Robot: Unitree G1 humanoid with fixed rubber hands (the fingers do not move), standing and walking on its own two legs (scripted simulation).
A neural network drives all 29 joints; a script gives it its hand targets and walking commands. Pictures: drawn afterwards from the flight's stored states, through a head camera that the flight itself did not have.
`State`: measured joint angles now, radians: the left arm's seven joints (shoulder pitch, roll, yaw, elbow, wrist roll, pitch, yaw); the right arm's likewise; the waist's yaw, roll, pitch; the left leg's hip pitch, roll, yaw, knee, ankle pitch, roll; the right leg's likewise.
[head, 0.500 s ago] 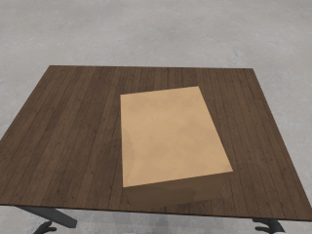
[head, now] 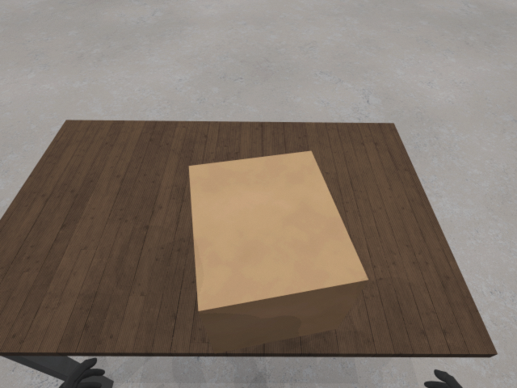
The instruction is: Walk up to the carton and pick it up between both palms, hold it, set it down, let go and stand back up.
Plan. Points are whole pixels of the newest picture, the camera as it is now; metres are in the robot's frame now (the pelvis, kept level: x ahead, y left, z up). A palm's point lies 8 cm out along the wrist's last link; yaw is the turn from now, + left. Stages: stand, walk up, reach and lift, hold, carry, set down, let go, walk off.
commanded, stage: walk up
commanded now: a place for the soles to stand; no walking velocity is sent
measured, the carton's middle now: (264, 249) +0.34 +0.00 +0.01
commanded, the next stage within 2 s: reach and lift in 1.30 s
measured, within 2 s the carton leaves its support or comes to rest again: neither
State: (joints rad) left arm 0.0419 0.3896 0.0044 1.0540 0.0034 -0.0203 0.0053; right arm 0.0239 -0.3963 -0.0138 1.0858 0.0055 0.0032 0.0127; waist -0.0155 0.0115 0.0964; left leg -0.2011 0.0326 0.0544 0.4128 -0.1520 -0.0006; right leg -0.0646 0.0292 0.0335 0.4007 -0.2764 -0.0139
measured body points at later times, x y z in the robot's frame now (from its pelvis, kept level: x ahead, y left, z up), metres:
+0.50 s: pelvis -0.06 -0.02 -0.01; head +0.00 -0.03 +0.43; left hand +0.02 +0.32 -0.11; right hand +0.08 -0.33 -0.13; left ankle -0.08 +0.12 -0.70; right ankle -0.03 -0.11 -0.74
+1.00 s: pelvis -0.06 -0.01 +0.00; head -0.07 -0.01 +0.45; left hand +0.04 +0.32 -0.10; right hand +0.09 -0.32 -0.10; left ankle -0.10 +0.11 -0.74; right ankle -0.03 -0.11 -0.74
